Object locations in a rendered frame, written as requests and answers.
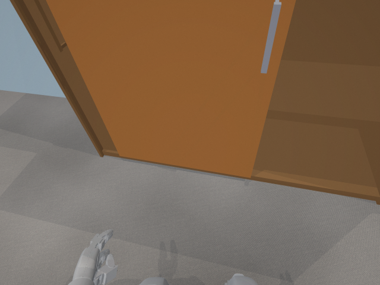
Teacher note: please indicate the handle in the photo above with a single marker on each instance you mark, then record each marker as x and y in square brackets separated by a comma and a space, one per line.
[46, 24]
[271, 34]

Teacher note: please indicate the robot left hand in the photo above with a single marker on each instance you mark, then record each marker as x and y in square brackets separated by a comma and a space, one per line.
[91, 259]

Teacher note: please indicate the wardrobe door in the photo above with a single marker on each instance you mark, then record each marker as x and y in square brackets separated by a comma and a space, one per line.
[178, 81]
[73, 76]

